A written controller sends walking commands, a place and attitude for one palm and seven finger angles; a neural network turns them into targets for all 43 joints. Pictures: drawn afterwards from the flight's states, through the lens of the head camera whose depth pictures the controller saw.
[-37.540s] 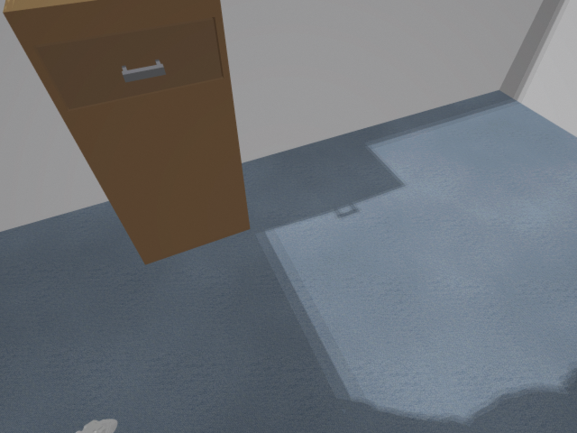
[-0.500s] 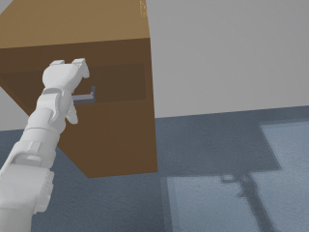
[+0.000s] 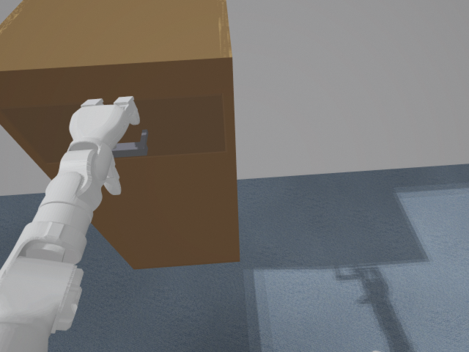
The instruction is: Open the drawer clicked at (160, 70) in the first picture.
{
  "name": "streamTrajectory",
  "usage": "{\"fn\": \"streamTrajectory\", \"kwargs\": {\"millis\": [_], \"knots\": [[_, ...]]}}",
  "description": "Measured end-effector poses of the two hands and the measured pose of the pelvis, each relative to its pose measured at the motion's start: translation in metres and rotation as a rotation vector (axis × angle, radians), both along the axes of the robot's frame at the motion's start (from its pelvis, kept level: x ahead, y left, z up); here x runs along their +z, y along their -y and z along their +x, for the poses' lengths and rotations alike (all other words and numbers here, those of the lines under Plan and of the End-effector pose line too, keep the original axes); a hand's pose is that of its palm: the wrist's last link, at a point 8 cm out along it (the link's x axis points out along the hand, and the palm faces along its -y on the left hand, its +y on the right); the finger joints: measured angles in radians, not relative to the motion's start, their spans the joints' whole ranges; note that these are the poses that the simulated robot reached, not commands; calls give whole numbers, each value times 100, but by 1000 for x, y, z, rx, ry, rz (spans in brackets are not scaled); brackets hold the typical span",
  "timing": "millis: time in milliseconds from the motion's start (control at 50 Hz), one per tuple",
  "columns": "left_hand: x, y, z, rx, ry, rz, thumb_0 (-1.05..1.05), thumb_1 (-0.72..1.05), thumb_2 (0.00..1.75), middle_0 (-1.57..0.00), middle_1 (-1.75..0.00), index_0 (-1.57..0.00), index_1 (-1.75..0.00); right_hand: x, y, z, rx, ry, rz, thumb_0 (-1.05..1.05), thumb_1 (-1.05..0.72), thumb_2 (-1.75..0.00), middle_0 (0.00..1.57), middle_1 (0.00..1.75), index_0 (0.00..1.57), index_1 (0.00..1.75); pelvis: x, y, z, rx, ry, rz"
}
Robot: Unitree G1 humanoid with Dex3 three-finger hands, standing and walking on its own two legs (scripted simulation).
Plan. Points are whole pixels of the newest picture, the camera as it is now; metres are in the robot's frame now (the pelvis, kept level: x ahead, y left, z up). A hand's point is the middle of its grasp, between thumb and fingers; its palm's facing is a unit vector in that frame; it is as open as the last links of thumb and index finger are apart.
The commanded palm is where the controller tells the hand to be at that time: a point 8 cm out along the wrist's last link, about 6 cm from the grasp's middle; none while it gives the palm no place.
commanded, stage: lower the fingers behind the handle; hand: left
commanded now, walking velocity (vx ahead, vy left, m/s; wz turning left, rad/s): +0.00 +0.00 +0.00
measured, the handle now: (122, 142) +0.51 +0.24 +0.05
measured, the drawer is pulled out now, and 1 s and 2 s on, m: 0.00 0.00 0.00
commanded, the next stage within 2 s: lift the hand off the handle in 1.40 s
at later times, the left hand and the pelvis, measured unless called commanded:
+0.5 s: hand (119, 155) +0.46 +0.23 +0.06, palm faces -0.02 -0.02 -1.00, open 13.8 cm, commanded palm +0.44 +0.24 +0.12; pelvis +0.00 +0.00 -0.01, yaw +0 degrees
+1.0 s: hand (119, 157) +0.46 +0.24 +0.06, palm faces -0.01 +0.01 -1.00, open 13.8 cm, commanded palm +0.44 +0.24 +0.08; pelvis -0.02 +0.00 -0.01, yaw +0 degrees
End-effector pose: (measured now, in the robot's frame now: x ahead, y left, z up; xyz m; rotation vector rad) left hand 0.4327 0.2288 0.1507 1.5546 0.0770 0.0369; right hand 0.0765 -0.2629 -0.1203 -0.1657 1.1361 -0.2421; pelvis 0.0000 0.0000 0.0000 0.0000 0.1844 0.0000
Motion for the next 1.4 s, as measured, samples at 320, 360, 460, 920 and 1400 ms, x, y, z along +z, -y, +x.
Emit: {"fn": "streamTrajectory", "kwargs": {"millis": [320, 360, 460, 920, 1400], "knots": [[-22, -5, 3, 6, -8, 6, 0, -49, 30, -32, -120, -32, -120, -6, 2, -21, -13, -51, -11, 1, -90, -90, 20, 30, 20, 30, -4, 0, -3, 2, -33, -2], [-25, -5, 5, 8, -10, 7, 0, -49, 30, -32, -120, -32, -120, -6, 3, -25, -21, -61, -15, 1, -90, -90, 20, 30, 20, 30, -5, 0, -3, 1, -38, -2], [-33, -3, 8, 5, -9, 0, 0, -49, 30, -32, -120, -32, -120, -7, 5, -36, -39, -85, -22, 1, -90, -90, 20, 30, 20, 30, -6, -1, -2, -5, -50, -3], [-40, -4, 7, 34, 0, 30, 0, -49, 30, -32, -121, -30, -126, -9, 5, -51, -40, -78, -28, 1, -90, -90, 20, 30, 20, 30, -12, 0, -14, -8, -77, -4], [-41, -3, 8, 44, 10, 40, 0, -49, 30, -32, -123, -30, -129, -15, 3, -79, -42, -123, -38, 1, -90, -90, 20, 30, 20, 30, -20, -2, -27, 0, -98, -7]]}}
